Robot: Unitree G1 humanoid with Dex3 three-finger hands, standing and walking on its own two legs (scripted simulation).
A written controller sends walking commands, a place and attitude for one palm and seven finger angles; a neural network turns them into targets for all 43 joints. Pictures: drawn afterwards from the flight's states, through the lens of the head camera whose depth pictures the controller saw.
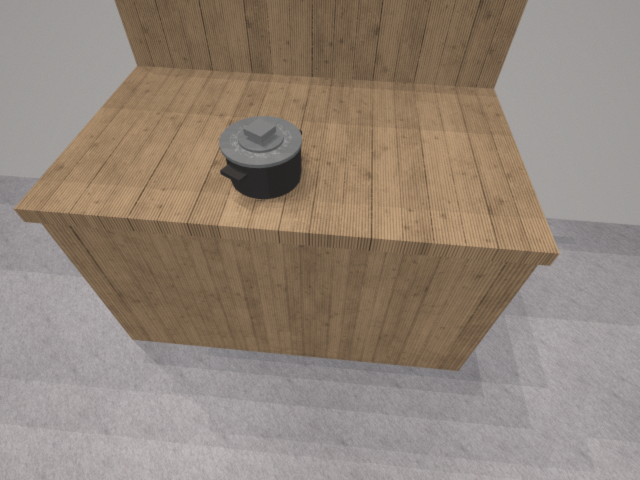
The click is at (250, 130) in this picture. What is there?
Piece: lid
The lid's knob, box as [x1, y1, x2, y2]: [243, 118, 275, 142]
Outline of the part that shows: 258,118 243,128 244,134 261,142 275,132 275,126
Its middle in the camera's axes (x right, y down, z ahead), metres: -0.13 -0.22 +0.80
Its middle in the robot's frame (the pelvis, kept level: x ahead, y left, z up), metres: +0.75 +0.17 +0.01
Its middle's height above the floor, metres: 0.78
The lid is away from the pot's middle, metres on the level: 0.00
